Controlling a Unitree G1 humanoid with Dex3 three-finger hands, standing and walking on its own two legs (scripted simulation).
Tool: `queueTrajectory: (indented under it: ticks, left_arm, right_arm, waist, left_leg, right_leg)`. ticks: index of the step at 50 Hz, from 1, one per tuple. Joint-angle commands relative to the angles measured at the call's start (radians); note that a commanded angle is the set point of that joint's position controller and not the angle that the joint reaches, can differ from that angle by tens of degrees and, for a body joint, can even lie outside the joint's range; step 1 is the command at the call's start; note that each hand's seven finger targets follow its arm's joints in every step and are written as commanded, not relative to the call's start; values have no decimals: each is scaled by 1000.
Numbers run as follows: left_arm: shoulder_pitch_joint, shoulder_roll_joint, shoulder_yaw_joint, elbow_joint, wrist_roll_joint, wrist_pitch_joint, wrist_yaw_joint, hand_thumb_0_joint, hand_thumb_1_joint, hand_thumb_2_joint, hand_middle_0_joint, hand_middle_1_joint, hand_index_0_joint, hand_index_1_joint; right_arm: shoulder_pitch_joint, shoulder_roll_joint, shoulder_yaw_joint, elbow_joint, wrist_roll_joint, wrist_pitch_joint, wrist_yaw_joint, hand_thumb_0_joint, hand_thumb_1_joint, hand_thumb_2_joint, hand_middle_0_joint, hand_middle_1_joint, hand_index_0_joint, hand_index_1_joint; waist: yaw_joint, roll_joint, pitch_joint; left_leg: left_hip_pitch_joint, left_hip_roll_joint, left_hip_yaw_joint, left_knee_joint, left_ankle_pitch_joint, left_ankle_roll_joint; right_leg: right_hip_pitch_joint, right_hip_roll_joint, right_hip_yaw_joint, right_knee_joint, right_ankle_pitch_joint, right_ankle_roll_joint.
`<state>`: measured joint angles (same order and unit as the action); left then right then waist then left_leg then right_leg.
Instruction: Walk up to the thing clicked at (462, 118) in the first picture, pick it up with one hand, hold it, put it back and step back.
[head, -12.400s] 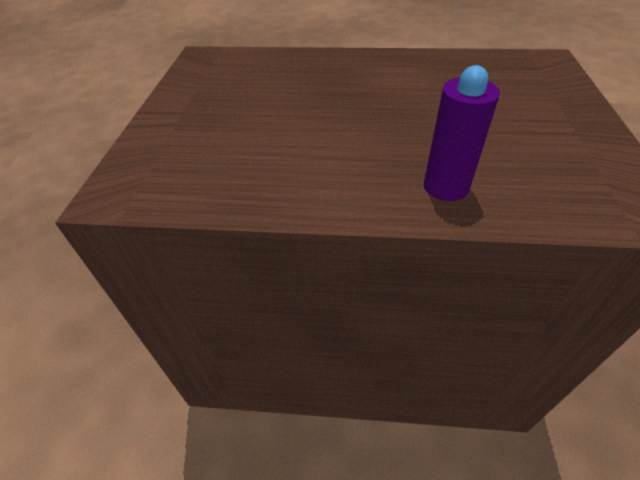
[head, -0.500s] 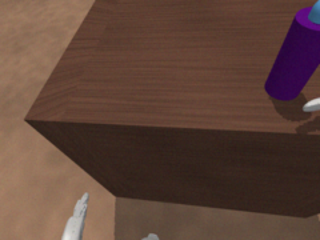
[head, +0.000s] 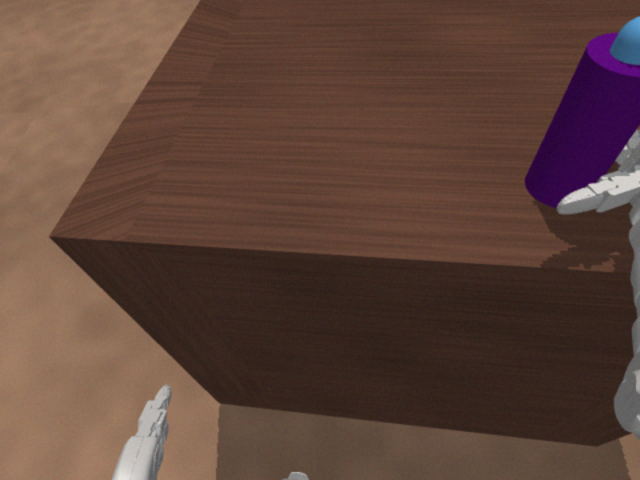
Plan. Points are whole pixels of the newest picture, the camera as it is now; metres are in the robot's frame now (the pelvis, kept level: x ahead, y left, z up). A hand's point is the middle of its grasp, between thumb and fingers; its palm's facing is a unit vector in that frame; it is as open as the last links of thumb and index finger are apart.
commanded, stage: rest palm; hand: right
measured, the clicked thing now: (595, 118) +0.51 -0.21 +0.18
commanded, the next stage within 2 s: close in 0.04 s
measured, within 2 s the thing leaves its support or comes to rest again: leaves its support in 1.34 s
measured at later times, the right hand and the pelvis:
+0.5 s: hand (588, 134) +0.51 -0.21 +0.15, palm faces +0.15 +0.99 +0.02, open 16.6 cm; pelvis +0.00 +0.00 +0.00, yaw +0 degrees
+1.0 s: hand (588, 141) +0.50 -0.22 +0.15, palm faces +0.14 +0.99 +0.00, open 10.6 cm; pelvis +0.01 +0.00 +0.00, yaw +0 degrees
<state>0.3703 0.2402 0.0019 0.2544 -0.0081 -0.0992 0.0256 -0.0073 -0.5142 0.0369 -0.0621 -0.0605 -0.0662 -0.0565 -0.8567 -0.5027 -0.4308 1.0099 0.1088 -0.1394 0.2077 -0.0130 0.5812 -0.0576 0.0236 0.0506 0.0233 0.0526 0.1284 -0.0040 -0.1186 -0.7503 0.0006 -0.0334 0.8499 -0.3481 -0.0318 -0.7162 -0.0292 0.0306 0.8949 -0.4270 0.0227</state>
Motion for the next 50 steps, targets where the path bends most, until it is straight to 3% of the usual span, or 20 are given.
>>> queueTrajectory:
  ticks: [1,10,12,18,22,26,28,30,33,35,36,39,40,41,44,45,46,47,48,50]
  left_arm:
    - [-45,135,78,-203,-8,-56,19,0,-611,91,-53,-42,-33,-63]
    - [58,124,94,-153,-2,-42,0,0,-569,58,-55,-53,-50,-58]
    - [17,91,58,-150,-4,-45,-5,0,-568,57,-54,-53,-50,-58]
    - [-8,169,128,-216,-4,-53,17,0,-555,52,-50,-54,-50,-55]
    - [-8,141,100,-220,-3,-45,8,0,-554,52,-47,-51,-47,-51]
    - [31,70,39,-96,0,-37,-8,0,-551,53,-45,-52,-46,-51]
    - [-67,155,114,-190,2,-47,1,0,-551,53,-45,-51,-46,-50]
    - [-97,165,116,-227,7,-54,3,0,-546,49,-45,-52,-48,-49]
    - [24,126,94,-87,1,-37,-2,0,-540,45,-46,-53,-51,-47]
    - [-147,169,109,-324,-6,-56,4,0,-550,49,-46,-49,-48,-47]
    - [-71,163,112,-264,-2,-50,8,0,-547,47,-44,-48,-47,-46]
    - [82,102,79,-102,-8,-26,-1,0,-531,37,-47,-54,-55,-46]
    - [-42,106,63,-212,-12,-39,1,0,-537,41,-47,-52,-52,-47]
    - [-104,161,118,-302,-9,-51,11,0,-538,41,-46,-50,-51,-44]
    - [122,101,93,-35,5,-31,2,0,-522,34,-46,-55,-56,-45]
    - [134,38,35,32,3,-24,-12,0,-520,32,-49,-57,-59,-46]
    - [-18,88,62,-167,-4,-45,-9,0,-513,26,-47,-56,-59,-43]
    - [-113,184,150,-307,-1,-56,4,0,-519,27,-47,-53,-57,-41]
    - [-53,173,131,-279,8,-51,4,0,-518,30,-46,-53,-55,-42]
    - [178,108,104,16,10,-16,-12,0,-501,23,-42,-57,-56,-41]
  right_arm:
    - [-496,-246,-6,-200,6,-59,-45,0,537,-65,36,47,37,48]
    - [-455,-170,41,-224,-2,-55,-48,0,611,0,169,32,164,32]
    - [-512,-190,25,-234,3,-60,-51,0,611,0,201,43,195,44]
    - [-555,-241,8,-204,-17,-64,-77,0,591,-42,350,185,349,186]
    - [-594,-295,-20,-223,-24,-68,-70,0,565,-123,438,281,440,283]
    - [-536,-197,37,-96,-22,-51,-55,0,536,-172,562,370,563,371]
    - [-573,-246,8,-140,-23,-61,-59,0,526,-218,642,437,646,438]
    - [-619,-220,32,-208,-24,-65,-59,0,506,-277,686,497,694,498]
    - [-433,-160,38,-27,-10,-48,-55,0,448,-348,735,563,746,564]
    - [-582,-259,3,-261,-9,-83,-56,0,382,-401,785,614,794,615]
    - [-574,-275,-7,-257,-14,-81,-55,0,337,-450,829,667,838,668]
    - [-410,-149,42,-68,4,-60,-45,0,243,-542,895,750,905,751]
    - [-478,-197,11,-161,11,-76,-55,0,197,-560,915,766,922,767]
    - [-662,-277,-5,-378,4,-102,-69,0,149,-578,959,794,964,795]
    - [-446,-121,62,-74,-8,-68,-78,0,35,-685,1038,891,1042,893]
    - [-355,-66,85,55,-12,-54,-75,0,10,-719,1046,915,1053,917]
    - [-434,-146,41,-108,-7,-80,-83,0,-33,-743,1067,937,1071,939]
    - [-619,-311,-25,-358,-21,-106,-90,0,-50,-766,1100,968,1104,970]
    - [-641,-309,-5,-388,-31,-98,-90,0,-100,-846,1116,1047,1125,1049]
    - [-301,-68,84,25,-15,-33,-65,0,-156,-981,1177,1148,1189,1149]
  waist:
    - [1,-53,-378]
    - [-7,-96,-385]
    - [-8,-99,-369]
    - [28,-49,-412]
    - [11,-73,-476]
    - [-1,-131,-363]
    - [17,-95,-422]
    - [5,-128,-511]
    - [5,-64,-336]
    - [1,-44,-559]
    - [-6,-51,-569]
    - [19,-14,-297]
    - [12,-25,-358]
    - [19,-88,-517]
    - [28,-95,-221]
    - [20,-63,-103]
    - [17,-58,-278]
    - [9,-128,-533]
    - [-8,-182,-595]
    - [5,-102,-206]
  left_leg:
    - [240,-21,43,-120,197,31]
    - [224,-26,52,-93,318,39]
    - [215,-23,50,-92,301,38]
    - [231,-19,44,-108,277,30]
    - [264,-16,39,-98,325,29]
    - [194,-22,48,-102,259,40]
    - [197,-26,51,-102,259,39]
    - [235,-23,45,-93,312,39]
    - [213,-29,57,-111,259,38]
    - [316,-24,52,-98,326,30]
    - [339,-21,47,-95,348,28]
    - [223,-28,60,-124,256,31]
    - [220,-28,59,-124,253,29]
    - [253,-23,46,-110,285,29]
    - [137,-28,54,-116,220,38]
    - [99,-26,51,-130,164,34]
    - [155,-24,47,-121,200,31]
    - [247,-16,32,-109,295,31]
    - [270,-19,34,-102,334,33]
    - [149,-33,66,-115,237,41]
  right_leg:
    - [189,30,-31,-130,212,-40]
    - [274,20,-32,-128,396,-18]
    - [250,18,-29,-125,375,-21]
    - [264,24,-29,-119,294,-37]
    - [263,28,-33,-110,340,-35]
    - [237,22,-28,-126,321,-22]
    - [259,13,-17,-129,330,-19]
    - [299,18,-25,-115,376,-20]
    - [213,21,-22,-136,320,-24]
    - [283,20,-25,-126,367,-28]
    - [283,26,-35,-121,370,-30]
    - [219,28,-26,-149,297,-34]
    - [250,21,-20,-150,307,-33]
    - [324,19,-26,-140,322,-31]
    - [225,23,-30,-150,270,-25]
    - [146,23,-32,-155,211,-33]
    - [203,17,-24,-149,247,-31]
    - [322,19,-33,-125,335,-28]
    - [381,23,-41,-120,384,-26]
    - [240,19,-22,-150,345,-16]
